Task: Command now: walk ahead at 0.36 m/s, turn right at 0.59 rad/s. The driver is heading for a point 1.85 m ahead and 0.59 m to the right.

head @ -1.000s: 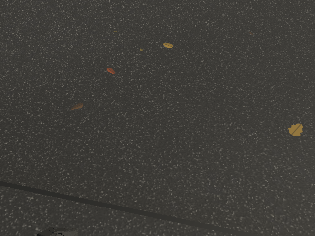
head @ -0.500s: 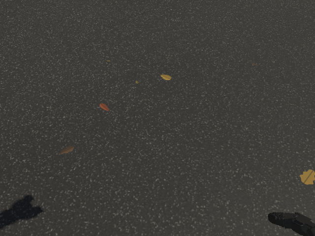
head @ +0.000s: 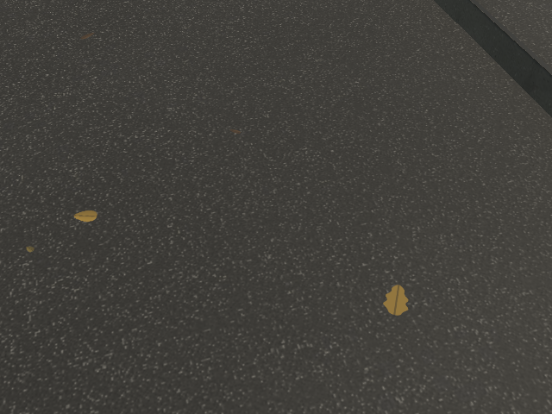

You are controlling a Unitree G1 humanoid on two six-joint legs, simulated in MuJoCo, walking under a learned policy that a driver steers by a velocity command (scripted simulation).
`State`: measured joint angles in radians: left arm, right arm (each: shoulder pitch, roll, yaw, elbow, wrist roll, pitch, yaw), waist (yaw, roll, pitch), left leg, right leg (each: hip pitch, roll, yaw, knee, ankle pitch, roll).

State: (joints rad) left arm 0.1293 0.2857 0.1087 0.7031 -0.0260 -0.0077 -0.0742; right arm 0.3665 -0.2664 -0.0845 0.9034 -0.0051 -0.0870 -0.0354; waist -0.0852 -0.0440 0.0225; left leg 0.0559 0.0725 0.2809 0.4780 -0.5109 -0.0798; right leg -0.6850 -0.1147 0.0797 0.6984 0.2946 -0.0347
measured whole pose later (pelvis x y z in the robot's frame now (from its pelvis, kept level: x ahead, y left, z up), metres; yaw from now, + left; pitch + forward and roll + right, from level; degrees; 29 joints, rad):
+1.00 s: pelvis +0.31 -0.05 -0.11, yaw -29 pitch +1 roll +0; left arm 0.18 0.24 0.06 0.74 0.01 0.05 0.01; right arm 0.23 -0.25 -0.06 0.74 -0.02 -0.01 0.00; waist -0.04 0.00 0.01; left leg -0.28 0.01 0.00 0.51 -0.26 -0.02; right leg -0.26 0.01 0.07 0.50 -0.25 0.00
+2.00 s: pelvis +0.62 -0.18 -0.13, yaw -28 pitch +3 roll -1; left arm -0.06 0.23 0.03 0.74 -0.01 -0.10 -0.05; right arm 0.49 -0.26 -0.06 0.90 0.00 -0.04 -0.02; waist -0.07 0.01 0.04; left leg 0.09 -0.02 -0.01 0.49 -0.46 0.05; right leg -0.51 0.05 -0.07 0.49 -0.04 -0.09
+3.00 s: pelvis +1.13 -0.41 -0.12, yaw -29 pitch +2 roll +2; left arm 0.00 0.25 0.02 0.78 -0.01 -0.09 -0.05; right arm 0.40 -0.29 -0.06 0.92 0.02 -0.05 -0.01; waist -0.08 -0.03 0.02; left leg 0.10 -0.02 0.05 0.25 -0.38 0.01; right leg -0.52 -0.03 -0.02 0.49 -0.02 -0.05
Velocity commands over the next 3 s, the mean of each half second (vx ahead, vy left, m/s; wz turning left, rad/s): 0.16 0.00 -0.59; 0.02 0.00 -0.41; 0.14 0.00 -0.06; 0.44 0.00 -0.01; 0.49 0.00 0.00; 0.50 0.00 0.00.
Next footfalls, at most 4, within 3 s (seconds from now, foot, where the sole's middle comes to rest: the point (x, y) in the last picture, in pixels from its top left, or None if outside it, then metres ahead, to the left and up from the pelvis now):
0.14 right None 0.25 -0.15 -0.89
0.62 left None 0.41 0.04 -0.89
0.96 right None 0.28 -0.18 -0.89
1.48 left None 0.48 -0.01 -0.89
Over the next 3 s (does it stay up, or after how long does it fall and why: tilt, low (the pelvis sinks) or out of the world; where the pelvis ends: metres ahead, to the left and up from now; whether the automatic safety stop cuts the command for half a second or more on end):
stays up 1.13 -0.41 -0.12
